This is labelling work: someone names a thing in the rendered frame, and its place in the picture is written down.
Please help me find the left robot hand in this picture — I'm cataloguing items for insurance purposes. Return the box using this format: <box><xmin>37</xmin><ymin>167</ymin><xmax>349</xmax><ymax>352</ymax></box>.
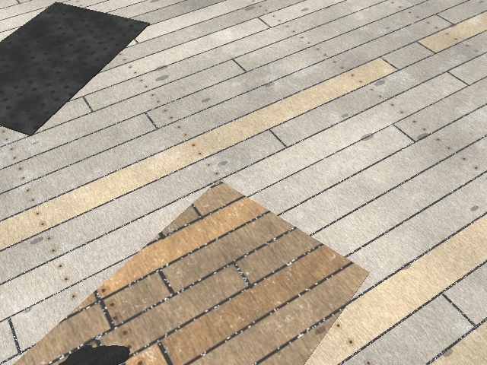
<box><xmin>59</xmin><ymin>345</ymin><xmax>130</xmax><ymax>365</ymax></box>

